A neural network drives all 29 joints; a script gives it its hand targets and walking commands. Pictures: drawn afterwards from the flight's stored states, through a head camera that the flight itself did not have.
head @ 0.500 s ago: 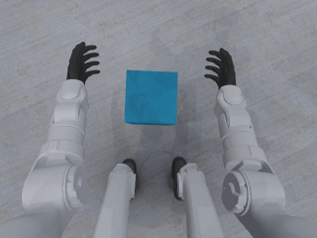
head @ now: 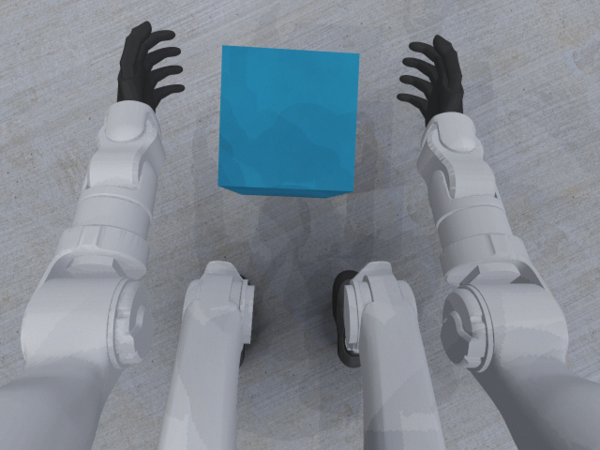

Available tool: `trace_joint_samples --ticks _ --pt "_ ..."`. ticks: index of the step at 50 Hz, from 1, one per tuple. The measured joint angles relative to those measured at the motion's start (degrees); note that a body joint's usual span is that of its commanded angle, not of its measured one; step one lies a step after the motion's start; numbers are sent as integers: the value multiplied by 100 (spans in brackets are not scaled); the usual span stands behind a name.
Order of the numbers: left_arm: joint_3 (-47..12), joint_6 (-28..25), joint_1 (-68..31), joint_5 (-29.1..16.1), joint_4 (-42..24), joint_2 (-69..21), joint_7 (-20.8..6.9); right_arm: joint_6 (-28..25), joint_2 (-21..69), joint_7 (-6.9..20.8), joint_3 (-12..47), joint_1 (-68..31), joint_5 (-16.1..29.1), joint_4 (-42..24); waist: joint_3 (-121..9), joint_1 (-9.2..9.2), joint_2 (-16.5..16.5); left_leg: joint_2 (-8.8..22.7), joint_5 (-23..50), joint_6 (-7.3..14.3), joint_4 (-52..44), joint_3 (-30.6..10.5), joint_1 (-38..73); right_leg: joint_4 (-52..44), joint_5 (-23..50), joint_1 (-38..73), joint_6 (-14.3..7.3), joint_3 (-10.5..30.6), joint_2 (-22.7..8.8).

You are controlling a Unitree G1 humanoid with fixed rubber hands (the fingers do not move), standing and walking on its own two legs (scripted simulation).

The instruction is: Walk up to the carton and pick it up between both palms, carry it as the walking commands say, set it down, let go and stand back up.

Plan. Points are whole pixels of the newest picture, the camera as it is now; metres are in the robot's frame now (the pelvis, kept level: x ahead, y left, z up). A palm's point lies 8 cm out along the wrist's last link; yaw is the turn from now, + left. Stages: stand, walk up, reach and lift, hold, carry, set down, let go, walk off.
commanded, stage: reach and lift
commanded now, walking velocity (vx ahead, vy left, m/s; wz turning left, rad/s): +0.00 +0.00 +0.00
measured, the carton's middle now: (287, 140) +0.50 +0.02 -0.34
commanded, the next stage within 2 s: none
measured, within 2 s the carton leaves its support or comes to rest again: leaves its support in 1.76 s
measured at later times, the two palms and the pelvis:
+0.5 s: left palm (179, 129) +0.50 +0.18 -0.27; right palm (397, 135) +0.50 -0.16 -0.27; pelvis -0.01 +0.00 -0.09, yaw +0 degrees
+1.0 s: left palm (187, 128) +0.50 +0.17 -0.28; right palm (392, 134) +0.50 -0.15 -0.28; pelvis -0.02 +0.00 -0.10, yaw +0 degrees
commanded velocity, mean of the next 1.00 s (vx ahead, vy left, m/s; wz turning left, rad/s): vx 0.00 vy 0.00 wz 0.00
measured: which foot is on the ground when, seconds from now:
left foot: down 0.00-1.00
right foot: down 0.00-1.00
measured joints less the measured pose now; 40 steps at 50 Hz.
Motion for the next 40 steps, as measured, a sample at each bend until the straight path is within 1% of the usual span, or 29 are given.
trace_joint_samples --ticks 9,23,32,35,40 --pt "-265 -160 -355 -236 381 142 72 -187 -119 -11 99 -367 167 447 422 8 13 -47 -125 -6 723 -3 -451 704 -132 -428 50 -1 24" --pt "-704 -390 -945 -639 880 343 156 -455 -369 -26 470 -995 598 1019 1324 4 1 -73 -206 -23 1710 22 -997 1682 -215 -964 115 7 69" --pt "-916 -434 -1062 -863 861 419 244 -499 -579 -76 804 -1230 972 1107 1733 -12 4 -38 -247 -25 2110 37 -1076 2074 -234 -1056 126 1 101" --pt "-900 -433 -1075 -846 886 396 239 -487 -567 -67 838 -1203 994 1138 1693 -6 1 -32 -255 -35 2128 38 -1075 2103 -243 -1065 111 -4 98" --pt "-817 -434 -1129 -785 1037 398 195 -480 -473 -75 805 -1212 886 1234 1611 -1 6 -18 -243 -51 2091 39 -1062 2083 -227 -1070 83 -10 94"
